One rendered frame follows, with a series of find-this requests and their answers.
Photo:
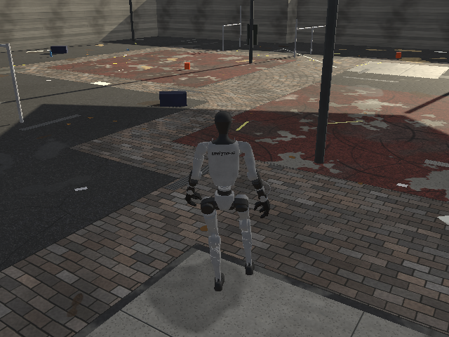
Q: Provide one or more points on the left robot foot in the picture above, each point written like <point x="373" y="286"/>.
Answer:
<point x="218" y="284"/>

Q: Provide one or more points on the robot left upper arm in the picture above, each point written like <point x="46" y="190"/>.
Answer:
<point x="201" y="149"/>

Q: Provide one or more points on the left robot forearm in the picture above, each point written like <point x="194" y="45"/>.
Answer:
<point x="191" y="184"/>

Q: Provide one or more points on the robot left hand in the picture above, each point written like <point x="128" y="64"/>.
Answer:
<point x="195" y="195"/>

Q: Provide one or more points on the robot right shin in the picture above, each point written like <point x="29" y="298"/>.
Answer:
<point x="247" y="243"/>

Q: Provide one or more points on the robot right hand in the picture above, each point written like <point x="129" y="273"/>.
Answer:
<point x="265" y="208"/>

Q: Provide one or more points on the right robot forearm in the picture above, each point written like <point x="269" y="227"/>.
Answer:
<point x="259" y="188"/>

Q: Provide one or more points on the robot right upper arm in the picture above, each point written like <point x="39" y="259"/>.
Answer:
<point x="249" y="159"/>

